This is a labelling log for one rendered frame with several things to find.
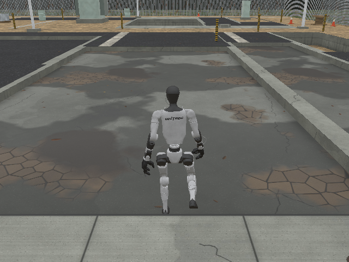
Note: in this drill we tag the robot right upper arm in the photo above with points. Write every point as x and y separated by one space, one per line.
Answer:
193 122

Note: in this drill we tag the robot left forearm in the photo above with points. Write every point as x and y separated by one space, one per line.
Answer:
149 149

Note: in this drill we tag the robot right thigh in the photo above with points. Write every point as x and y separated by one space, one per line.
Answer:
188 161

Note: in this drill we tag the robot left upper arm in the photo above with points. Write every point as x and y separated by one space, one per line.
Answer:
154 124

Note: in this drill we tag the humanoid robot torso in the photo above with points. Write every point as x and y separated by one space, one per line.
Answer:
174 131

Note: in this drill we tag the left robot hand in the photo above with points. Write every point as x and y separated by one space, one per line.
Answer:
145 168

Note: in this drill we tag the robot right forearm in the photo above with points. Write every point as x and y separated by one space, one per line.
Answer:
199 141

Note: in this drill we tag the right robot hand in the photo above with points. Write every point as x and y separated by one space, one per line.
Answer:
196 150

